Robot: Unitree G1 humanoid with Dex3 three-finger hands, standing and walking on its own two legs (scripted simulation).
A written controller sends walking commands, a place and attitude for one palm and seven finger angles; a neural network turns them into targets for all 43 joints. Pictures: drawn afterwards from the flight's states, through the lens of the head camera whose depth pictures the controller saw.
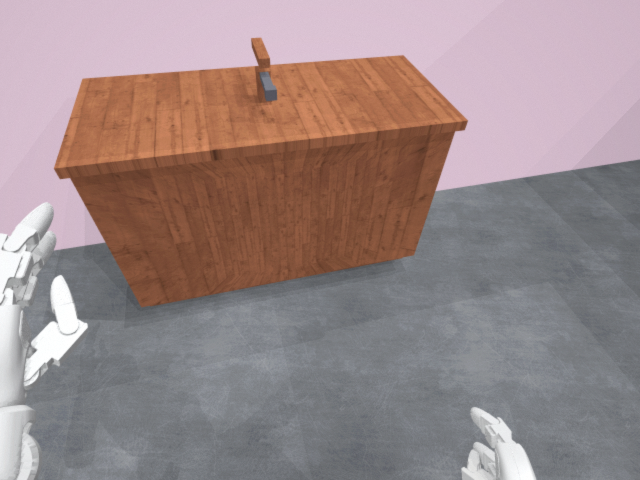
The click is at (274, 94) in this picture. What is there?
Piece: tap's lever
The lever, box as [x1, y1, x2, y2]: [264, 85, 276, 100]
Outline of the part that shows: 274,85 264,86 266,100 276,99 276,89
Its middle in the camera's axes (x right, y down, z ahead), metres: -0.13 -0.36 +0.97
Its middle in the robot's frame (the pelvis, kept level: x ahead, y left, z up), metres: +0.97 +0.19 +0.01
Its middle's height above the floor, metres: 0.78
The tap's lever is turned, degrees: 0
